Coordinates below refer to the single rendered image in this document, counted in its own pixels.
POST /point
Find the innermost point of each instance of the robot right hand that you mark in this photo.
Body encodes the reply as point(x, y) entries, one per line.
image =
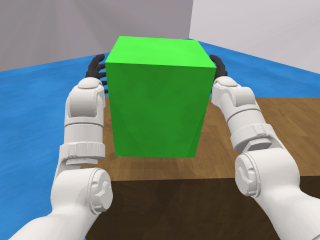
point(220, 68)

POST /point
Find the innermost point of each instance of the pedestal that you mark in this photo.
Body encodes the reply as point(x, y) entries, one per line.
point(197, 198)

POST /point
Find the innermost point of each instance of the right robot upper arm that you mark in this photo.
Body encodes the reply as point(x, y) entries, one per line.
point(270, 176)

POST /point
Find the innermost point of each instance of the robot left hand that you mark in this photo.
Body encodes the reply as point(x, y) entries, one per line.
point(94, 68)

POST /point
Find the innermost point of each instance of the carton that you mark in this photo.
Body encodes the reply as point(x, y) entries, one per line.
point(158, 90)

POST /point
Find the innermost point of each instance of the robot left forearm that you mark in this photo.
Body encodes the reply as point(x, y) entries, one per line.
point(83, 132)

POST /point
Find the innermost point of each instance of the robot right forearm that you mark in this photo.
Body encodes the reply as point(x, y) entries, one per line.
point(248, 128)

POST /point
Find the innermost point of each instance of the left robot upper arm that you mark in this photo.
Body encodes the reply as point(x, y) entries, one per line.
point(78, 197)

